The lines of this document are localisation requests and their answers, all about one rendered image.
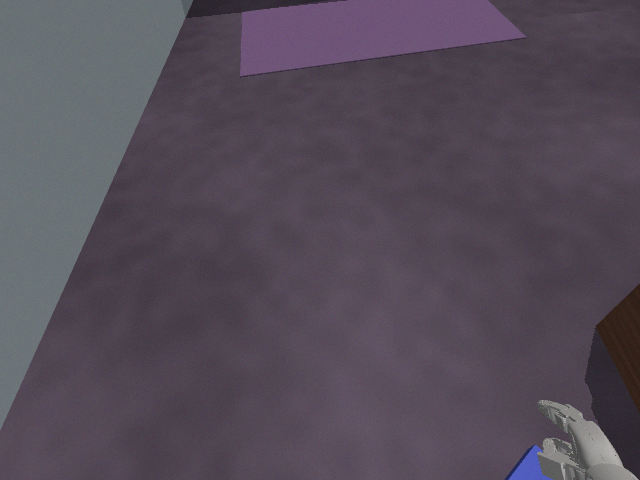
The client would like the right robot hand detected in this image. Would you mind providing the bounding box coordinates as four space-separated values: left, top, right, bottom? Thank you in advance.
537 400 624 480

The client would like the carton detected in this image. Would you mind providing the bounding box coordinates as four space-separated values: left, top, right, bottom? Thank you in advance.
504 444 553 480

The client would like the right robot arm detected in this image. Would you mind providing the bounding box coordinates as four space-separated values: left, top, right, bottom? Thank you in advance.
585 463 638 480

